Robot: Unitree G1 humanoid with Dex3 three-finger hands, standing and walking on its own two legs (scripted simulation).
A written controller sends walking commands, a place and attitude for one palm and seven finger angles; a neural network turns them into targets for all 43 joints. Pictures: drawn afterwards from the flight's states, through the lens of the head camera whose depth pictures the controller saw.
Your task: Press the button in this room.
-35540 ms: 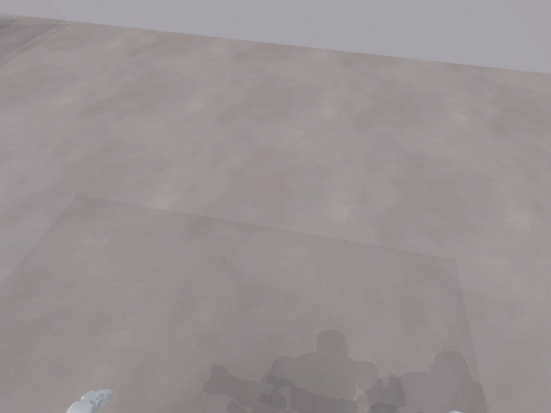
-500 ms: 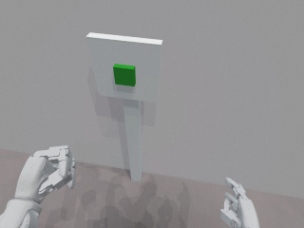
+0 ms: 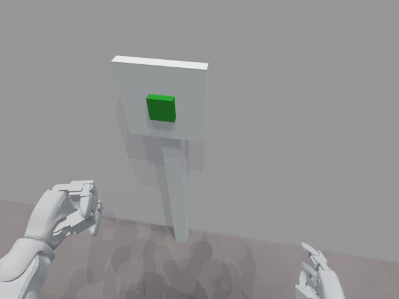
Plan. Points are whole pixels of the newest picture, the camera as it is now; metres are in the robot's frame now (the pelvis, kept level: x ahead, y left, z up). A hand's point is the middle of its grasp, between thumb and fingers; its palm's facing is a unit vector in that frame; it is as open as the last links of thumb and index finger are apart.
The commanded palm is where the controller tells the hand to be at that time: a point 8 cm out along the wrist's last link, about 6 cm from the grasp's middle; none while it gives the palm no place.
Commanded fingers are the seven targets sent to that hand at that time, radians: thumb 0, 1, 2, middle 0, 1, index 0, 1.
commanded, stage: raise the hand and make a fist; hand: left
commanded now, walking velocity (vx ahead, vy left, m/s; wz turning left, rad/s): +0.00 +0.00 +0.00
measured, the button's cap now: (162, 107) +0.52 +0.13 +0.12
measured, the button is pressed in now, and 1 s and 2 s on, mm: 0 0 0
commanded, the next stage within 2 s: aim a knuckle at the button in 0.20 s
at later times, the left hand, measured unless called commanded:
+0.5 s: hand (106, 204) +0.25 +0.18 +0.12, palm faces -0.05 -1.00 -0.07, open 3.1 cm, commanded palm +0.23 +0.23 +0.12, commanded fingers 0.00 0.90 0.90 -1.30 -1.50 -1.30 -1.50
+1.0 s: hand (144, 174) +0.33 +0.14 +0.10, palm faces -0.13 -0.99 -0.02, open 3.1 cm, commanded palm +0.32 +0.20 +0.11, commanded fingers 0.00 0.90 0.90 -1.30 -1.50 -1.30 -1.50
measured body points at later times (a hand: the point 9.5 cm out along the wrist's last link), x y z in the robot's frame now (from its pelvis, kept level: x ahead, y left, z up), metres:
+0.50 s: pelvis +0.00 -0.03 +0.00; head -0.01 -0.05 +0.45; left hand +0.24 +0.24 +0.12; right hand +0.18 -0.27 -0.07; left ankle +0.04 +0.10 -0.72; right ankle -0.03 -0.12 -0.72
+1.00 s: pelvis +0.01 -0.02 +0.00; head +0.02 -0.03 +0.45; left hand +0.33 +0.19 +0.10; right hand +0.16 -0.27 -0.09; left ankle +0.04 +0.10 -0.72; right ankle -0.03 -0.12 -0.72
